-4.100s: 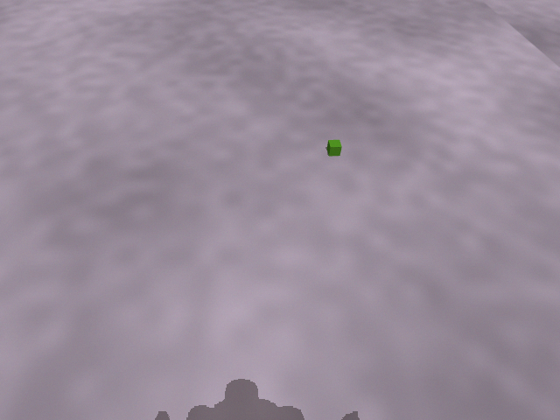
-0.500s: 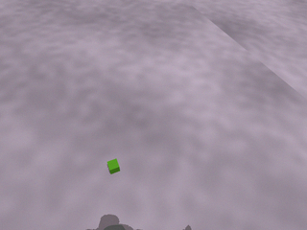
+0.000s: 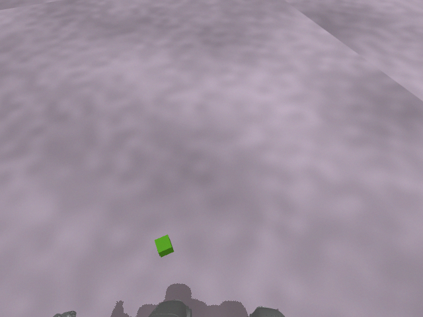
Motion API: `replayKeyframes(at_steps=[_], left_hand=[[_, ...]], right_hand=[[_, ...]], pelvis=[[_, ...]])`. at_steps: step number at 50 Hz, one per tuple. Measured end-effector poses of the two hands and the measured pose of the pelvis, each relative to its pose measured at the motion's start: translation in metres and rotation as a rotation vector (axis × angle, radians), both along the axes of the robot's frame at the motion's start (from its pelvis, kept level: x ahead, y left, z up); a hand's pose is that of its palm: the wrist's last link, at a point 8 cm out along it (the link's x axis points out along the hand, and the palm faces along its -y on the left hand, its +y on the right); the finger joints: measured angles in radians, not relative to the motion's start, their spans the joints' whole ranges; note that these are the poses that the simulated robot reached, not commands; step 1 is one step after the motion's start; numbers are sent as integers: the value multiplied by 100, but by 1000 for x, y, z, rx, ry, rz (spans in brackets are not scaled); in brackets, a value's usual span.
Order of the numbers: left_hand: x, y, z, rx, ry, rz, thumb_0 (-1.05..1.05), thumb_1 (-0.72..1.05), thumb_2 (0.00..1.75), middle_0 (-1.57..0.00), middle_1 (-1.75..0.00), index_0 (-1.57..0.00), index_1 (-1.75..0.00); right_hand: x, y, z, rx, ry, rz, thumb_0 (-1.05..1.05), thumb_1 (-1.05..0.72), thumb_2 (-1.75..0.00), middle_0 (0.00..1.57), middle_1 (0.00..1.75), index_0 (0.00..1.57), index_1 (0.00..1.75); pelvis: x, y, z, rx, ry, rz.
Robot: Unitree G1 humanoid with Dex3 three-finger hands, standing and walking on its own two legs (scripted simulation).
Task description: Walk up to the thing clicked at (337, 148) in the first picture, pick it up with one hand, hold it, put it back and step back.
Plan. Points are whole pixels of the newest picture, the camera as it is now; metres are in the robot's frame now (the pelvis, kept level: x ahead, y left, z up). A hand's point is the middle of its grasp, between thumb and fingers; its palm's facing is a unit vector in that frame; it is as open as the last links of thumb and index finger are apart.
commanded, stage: walk up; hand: left
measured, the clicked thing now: (164, 245) +0.49 +0.26 -0.72
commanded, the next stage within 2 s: stand in 1.40 s
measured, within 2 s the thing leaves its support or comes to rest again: neither
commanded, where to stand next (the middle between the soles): +0.10 +0.03 m, yaw -1 degrees
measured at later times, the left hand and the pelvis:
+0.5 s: hand out of the picture +0.12 +0.28 -0.14, palm faces -0.02 -0.94 -0.34, open 7.4 cm; pelvis +0.05 +0.02 +0.02, yaw +0 degrees
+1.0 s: hand out of the picture +0.14 +0.27 -0.13, palm faces -0.04 -0.94 -0.35, open 7.4 cm; pelvis +0.05 +0.02 +0.03, yaw -1 degrees
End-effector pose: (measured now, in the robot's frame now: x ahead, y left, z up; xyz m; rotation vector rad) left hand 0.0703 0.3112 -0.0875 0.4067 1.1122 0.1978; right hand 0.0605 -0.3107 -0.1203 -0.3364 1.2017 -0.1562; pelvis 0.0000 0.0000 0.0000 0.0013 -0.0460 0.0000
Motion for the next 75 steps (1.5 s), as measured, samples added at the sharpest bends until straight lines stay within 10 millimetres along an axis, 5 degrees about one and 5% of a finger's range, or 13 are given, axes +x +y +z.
replayKeyframes(at_steps=[7, 13, 30, 57, 75], left_hand=[[13, 22, -19, -12, 37, 42, 0, 90, 90, -20, -30, -21, -30], [23, 20, -25, -50, 70, 57, 0, 90, 90, -20, -30, -20, -30], [56, 10, -10, -70, 83, 66, 0, 90, 90, -20, -30, -20, -30], [65, 1, -5, -74, 102, 41, 0, 90, 90, -20, -30, -20, -30], [70, 1, -5, -74, 93, 45, 0, 90, 90, -20, -30, -20, -30]], right_hand=[[17, 11, 4, -43, -1, -11, 1, -91, -90, 20, 30, 20, 30], [35, 22, 14, -33, 9, -18, 1, -90, -90, 20, 30, 20, 30], [101, 36, 29, 7, -63, -13, 1, -90, -90, 20, 30, 20, 30], [44, 29, 22, 13, 58, -96, 1, -90, -90, 20, 30, 20, 30], [57, 30, 24, 11, 27, -80, 1, -90, -90, 20, 30, 20, 30]], pelvis=[[17, 16, -6, 15, 2, 0], [31, 19, 1, -8, 2, 2], [49, 20, 20, -3, 1, -3], [51, 18, 26, 1, 0, -17], [55, 16, 26, 2, 5, -14]])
